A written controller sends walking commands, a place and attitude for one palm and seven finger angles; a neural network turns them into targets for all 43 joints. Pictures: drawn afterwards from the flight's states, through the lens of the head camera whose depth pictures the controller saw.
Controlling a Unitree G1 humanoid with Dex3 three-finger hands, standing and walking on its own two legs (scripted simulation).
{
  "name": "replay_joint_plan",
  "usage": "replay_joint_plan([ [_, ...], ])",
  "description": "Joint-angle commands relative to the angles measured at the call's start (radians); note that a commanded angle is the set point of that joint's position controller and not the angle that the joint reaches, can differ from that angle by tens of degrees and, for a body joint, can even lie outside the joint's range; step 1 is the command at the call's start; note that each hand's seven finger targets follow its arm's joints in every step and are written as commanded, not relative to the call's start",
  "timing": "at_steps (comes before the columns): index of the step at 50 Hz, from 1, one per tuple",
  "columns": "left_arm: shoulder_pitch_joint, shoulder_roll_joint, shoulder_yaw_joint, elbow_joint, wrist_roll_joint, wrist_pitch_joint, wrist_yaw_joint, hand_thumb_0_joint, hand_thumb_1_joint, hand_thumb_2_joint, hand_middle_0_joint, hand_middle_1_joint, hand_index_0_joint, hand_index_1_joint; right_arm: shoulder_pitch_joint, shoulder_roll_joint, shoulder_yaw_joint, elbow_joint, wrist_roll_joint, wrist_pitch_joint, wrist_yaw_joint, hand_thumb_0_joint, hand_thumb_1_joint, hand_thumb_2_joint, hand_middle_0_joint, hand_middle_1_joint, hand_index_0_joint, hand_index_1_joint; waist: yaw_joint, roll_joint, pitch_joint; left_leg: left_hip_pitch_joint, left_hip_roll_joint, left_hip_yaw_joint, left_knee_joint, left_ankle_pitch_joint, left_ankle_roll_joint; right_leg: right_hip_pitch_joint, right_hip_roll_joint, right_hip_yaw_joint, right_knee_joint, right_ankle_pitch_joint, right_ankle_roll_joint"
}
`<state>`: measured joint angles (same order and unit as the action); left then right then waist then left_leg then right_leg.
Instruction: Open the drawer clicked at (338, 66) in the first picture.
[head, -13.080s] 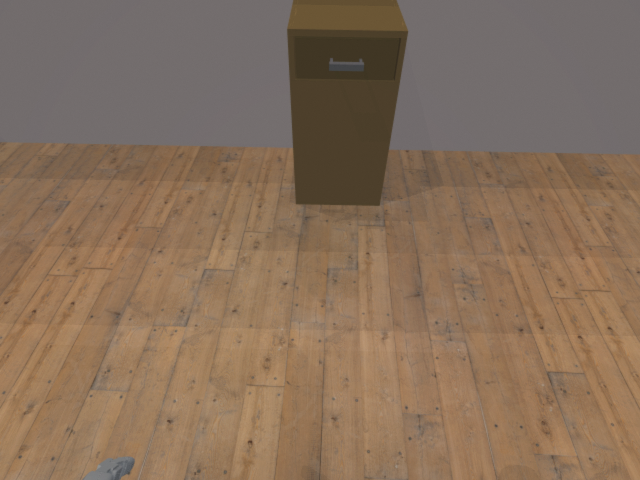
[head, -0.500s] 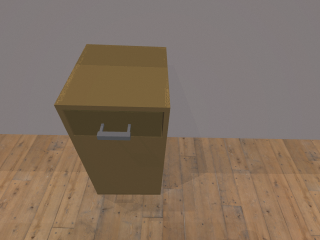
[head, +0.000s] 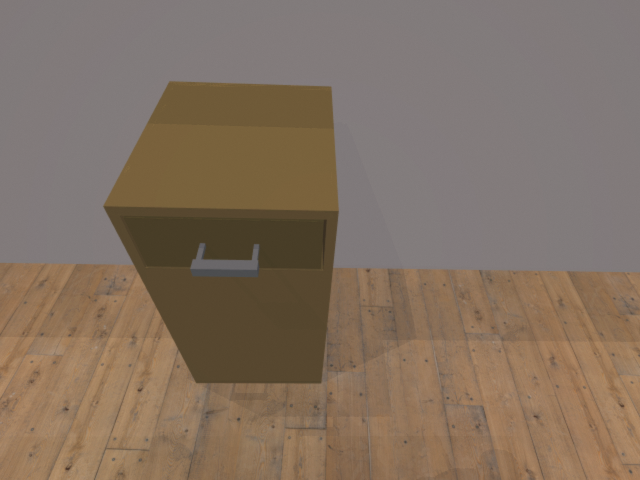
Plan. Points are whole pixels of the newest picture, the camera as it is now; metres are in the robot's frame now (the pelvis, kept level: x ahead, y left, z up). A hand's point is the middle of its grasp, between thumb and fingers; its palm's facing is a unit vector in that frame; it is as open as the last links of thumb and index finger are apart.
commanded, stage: raise the hand with hooked fingers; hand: left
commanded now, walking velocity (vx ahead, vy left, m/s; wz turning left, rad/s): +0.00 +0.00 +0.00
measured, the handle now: (227, 258) +0.49 +0.20 -0.09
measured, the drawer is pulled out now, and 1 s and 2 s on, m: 0.00 0.00 0.00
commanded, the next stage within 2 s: move the hooked fingers above the handle in 1.86 s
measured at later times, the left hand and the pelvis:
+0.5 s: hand out of the picture +0.14 +0.17 -0.08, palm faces -0.11 -0.13 -0.99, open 9.3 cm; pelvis -0.01 -0.06 -0.04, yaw -1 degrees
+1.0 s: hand (203, 344) +0.28 +0.17 +0.01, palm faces +0.07 -0.09 -0.99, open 12.2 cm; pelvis +0.01 -0.05 -0.02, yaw -5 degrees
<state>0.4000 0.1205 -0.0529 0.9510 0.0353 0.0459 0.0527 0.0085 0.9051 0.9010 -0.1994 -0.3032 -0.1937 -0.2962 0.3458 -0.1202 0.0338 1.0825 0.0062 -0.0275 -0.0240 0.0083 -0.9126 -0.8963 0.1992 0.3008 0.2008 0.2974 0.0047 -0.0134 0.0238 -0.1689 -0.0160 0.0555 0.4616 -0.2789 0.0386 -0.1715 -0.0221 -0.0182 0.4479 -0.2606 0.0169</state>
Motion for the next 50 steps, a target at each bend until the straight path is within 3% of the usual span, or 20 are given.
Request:
replay_joint_plan([
  [1,-0.292,0.214,0.023,-1.043,0.048,-0.071,0.166,0.0,0.83,0.87,-0.205,-0.345,-0.205,-0.345,-0.125,-0.202,-0.065,-0.275,0.056,-0.295,-0.091,0.0,-0.9,-0.9,0.2,0.3,0.2,0.3,-0.027,0.306,-0.214,0.073,0.094,-0.075,-0.128,0.268,-0.057,-0.156,0.027,-0.049,0.178,-0.092,-0.052],
  [2,0.028,0.058,-0.071,-0.832,0.076,0.029,0.175,0.0,0.807,0.86,-0.207,-0.36,-0.207,-0.36,-0.105,-0.158,-0.055,-0.274,0.073,-0.301,-0.08,0.0,-0.9,-0.9,0.2,0.3,0.2,0.3,-0.019,0.17,-0.115,-0.022,0.087,-0.102,-0.134,0.127,-0.039,-0.199,0.018,-0.061,0.163,-0.115,-0.044],
  [3,-0.128,0.05,-0.131,-1.069,0.094,0.019,0.179,0.0,0.783,0.85,-0.208,-0.375,-0.208,-0.375,-0.132,-0.171,-0.054,-0.367,0.079,-0.31,-0.08,0.0,-0.9,-0.9,0.2,0.3,0.2,0.3,-0.022,0.123,-0.067,-0.086,0.065,-0.098,-0.099,0.061,-0.031,-0.173,0.013,-0.064,0.128,-0.046,-0.043],
  [4,-0.081,0.079,-0.13,-1.082,0.18,0.021,0.193,0.0,0.76,0.84,-0.21,-0.39,-0.21,-0.39,-0.15,-0.206,-0.064,-0.383,0.072,-0.33,-0.083,0.0,-0.9,-0.9,0.2,0.3,0.2,0.3,-0.019,0.08,-0.101,-0.092,0.058,-0.089,-0.054,0.042,-0.02,-0.19,0.019,-0.04,0.096,-0.018,-0.05],
  [5,-0.076,0.096,-0.158,-1.095,0.261,0.014,0.212,0.0,0.737,0.83,-0.212,-0.405,-0.212,-0.405,-0.165,-0.231,-0.056,-0.404,0.053,-0.344,-0.077,0.0,-0.9,-0.9,0.2,0.3,0.2,0.3,-0.039,0.037,-0.051,-0.132,0.044,-0.099,-0.02,0.024,-0.013,-0.234,0.023,-0.026,0.091,-0.026,-0.054],
  [8,-0.098,0.084,-0.209,-1.027,0.541,0.028,0.282,0.0,0.667,0.8,-0.217,-0.45,-0.217,-0.45,-0.165,-0.256,-0.075,-0.491,-0.013,-0.302,-0.045,0.0,-0.9,-0.9,0.2,0.3,0.2,0.3,-0.066,-0.137,-0.04,-0.22,0.027,-0.143,0.077,0.012,-0.017,-0.372,0.046,-0.044,0.153,-0.092,-0.062],
  [10,0.122,0.098,-0.154,-0.888,0.719,0.043,0.328,0.0,0.62,0.78,-0.22,-0.48,-0.22,-0.48,-0.221,-0.261,-0.102,-0.568,-0.047,-0.227,-0.011,0.0,-0.9,-0.9,0.2,0.3,0.2,0.3,0.011,-0.205,-0.035,-0.257,-0.002,-0.099,0.115,0.005,-0.026,-0.38,0.051,-0.015,0.117,-0.2,-0.073],
  [12,0.318,0.145,-0.08,-0.827,0.849,0.028,0.339,0.0,0.573,0.76,-0.223,-0.51,-0.223,-0.51,-0.268,-0.252,-0.102,-0.617,-0.051,-0.118,0.032,0.0,-0.9,-0.9,0.2,0.3,0.2,0.3,0.103,-0.203,-0.082,-0.303,-0.013,-0.049,0.128,0.075,-0.04,-0.3,0.055,0.034,0.138,-0.104,-0.1],
  [14,0.282,0.214,-0.01,-0.868,0.94,-0.012,0.35,0.0,0.527,0.74,-0.227,-0.54,-0.227,-0.54,-0.323,-0.232,-0.092,-0.667,-0.044,-0.033,0.058,0.0,-0.9,-0.9,0.2,0.3,0.2,0.3,0.138,-0.227,-0.135,-0.363,-0.021,-0.021,0.15,0.102,-0.043,-0.252,0.042,0.073,0.184,0.013,-0.103],
  [16,0.226,0.312,0.085,-0.932,0.996,-0.049,0.38,0.0,0.48,0.72,-0.23,-0.57,-0.23,-0.57,-0.353,-0.212,-0.086,-0.69,-0.036,0.021,0.069,0.0,-0.9,-0.9,0.2,0.3,0.2,0.3,0.167,-0.188,-0.181,-0.399,-0.033,-0.01,0.165,0.115,-0.045,-0.188,0.033,0.127,0.205,0.086,-0.101],
  [20,-0.008,0.347,0.093,-1.154,1.087,-0.057,0.479,0.0,0.387,0.68,-0.237,-0.63,-0.237,-0.63,-0.369,-0.184,-0.091,-0.734,-0.052,0.078,0.07,0.0,-0.9,-0.9,0.2,0.3,0.2,0.3,0.145,0.152,-0.337,-0.26,-0.042,0.006,0.225,0.177,-0.033,-0.237,0.052,0.184,0.253,0.167,-0.121],
  [25,-0.312,0.393,0.098,-1.24,1.097,-0.114,0.535,0.0,0.27,0.63,-0.245,-0.705,-0.245,-0.705,-0.367,-0.185,-0.1,-0.674,-0.082,0.057,0.046,0.0,-0.9,-0.9,0.2,0.3,0.2,0.3,0.029,0.093,-0.362,-0.206,-0.04,-0.036,0.354,0.123,-0.007,-0.388,0.025,0.248,0.225,0.093,-0.094],
  [27,-0.339,0.374,0.074,-1.203,1.041,-0.148,0.51,0.0,0.223,0.61,-0.248,-0.735,-0.248,-0.735,-0.367,-0.188,-0.1,-0.658,-0.081,0.039,0.036,0.0,-0.9,-0.9,0.2,0.3,0.2,0.3,-0.012,0.012,-0.311,-0.257,-0.039,-0.047,0.374,0.073,0.003,-0.387,0.015,0.241,0.206,0.088,-0.071],
  [29,-0.309,0.345,0.048,-1.145,0.993,-0.142,0.465,0.0,0.177,0.59,-0.252,-0.765,-0.252,-0.765,-0.37,-0.193,-0.095,-0.65,-0.072,0.027,0.029,0.0,-0.9,-0.9,0.2,0.3,0.2,0.3,-0.02,-0.035,-0.308,-0.297,-0.036,-0.045,0.352,0.059,0.009,-0.328,0.01,0.203,0.203,0.149,-0.052],
  [31,-0.276,0.332,0.044,-1.074,0.969,-0.098,0.414,0.0,0.13,0.57,-0.255,-0.795,-0.255,-0.795,-0.375,-0.196,-0.093,-0.644,-0.063,0.029,0.024,0.0,-0.9,-0.9,0.2,0.3,0.2,0.3,-0.008,-0.085,-0.306,-0.328,-0.038,-0.044,0.323,0.069,0.008,-0.265,0.01,0.189,0.192,0.204,-0.039],
  [34,-0.154,0.375,0.071,-1.015,0.954,-0.011,0.327,0.0,0.06,0.54,-0.26,-0.84,-0.26,-0.84,-0.367,-0.2,-0.08,-0.651,-0.044,0.049,0.016,0.0,-0.9,-0.9,0.2,0.3,0.2,0.3,0.056,-0.137,-0.328,-0.351,-0.038,-0.029,0.247,0.107,-0.005,-0.096,-0.008,0.194,0.169,0.357,-0.019],
  [38,-0.101,0.469,0.162,-1.041,0.943,0.004,0.264,0.0,-0.033,0.5,-0.267,-0.9,-0.267,-0.9,-0.372,-0.196,-0.054,-0.653,-0.035,0.053,0.007,0.0,-0.9,-0.9,0.2,0.3,0.2,0.3,0.101,-0.127,-0.338,-0.361,-0.044,-0.034,0.191,0.127,-0.017,0.047,-0.029,0.218,0.189,0.523,-0.008],
  [44,-0.234,0.447,0.183,-1.201,0.964,-0.078,0.336,0.0,-0.173,0.44,-0.277,-0.99,-0.277,-0.99,-0.366,-0.184,-0.081,-0.646,-0.046,0.029,0.002,0.0,-0.9,-0.9,0.2,0.3,0.2,0.3,0.077,0.035,-0.322,-0.29,-0.052,-0.058,0.18,0.145,-0.004,-0.04,-0.003,0.172,0.166,0.379,-0.039],
  [47,-0.259,0.442,0.203,-1.181,0.967,-0.079,0.39,0.0,-0.243,0.41,-0.282,-1.035,-0.282,-1.035,-0.348,-0.194,-0.102,-0.629,-0.047,0.016,0.006,0.0,-0.9,-0.9,0.2,0.3,0.2,0.3,0.063,0.007,-0.368,-0.259,-0.051,-0.057,0.193,0.195,-0.001,-0.057,0.008,0.145,0.187,0.414,-0.041],
  [50,-0.267,0.419,0.174,-1.121,0.96,-0.017,0.394,0.0,-0.313,0.38,-0.287,-1.08,-0.287,-1.08,-0.336,-0.208,-0.119,-0.617,-0.033,0.019,0.011,0.0,-0.9,-0.9,0.2,0.3,0.2,0.3,0.062,-0.01,-0.405,-0.241,-0.051,-0.036,0.184,0.243,-0.005,-0.021,0.004,0.123,0.196,0.528,-0.034],
])
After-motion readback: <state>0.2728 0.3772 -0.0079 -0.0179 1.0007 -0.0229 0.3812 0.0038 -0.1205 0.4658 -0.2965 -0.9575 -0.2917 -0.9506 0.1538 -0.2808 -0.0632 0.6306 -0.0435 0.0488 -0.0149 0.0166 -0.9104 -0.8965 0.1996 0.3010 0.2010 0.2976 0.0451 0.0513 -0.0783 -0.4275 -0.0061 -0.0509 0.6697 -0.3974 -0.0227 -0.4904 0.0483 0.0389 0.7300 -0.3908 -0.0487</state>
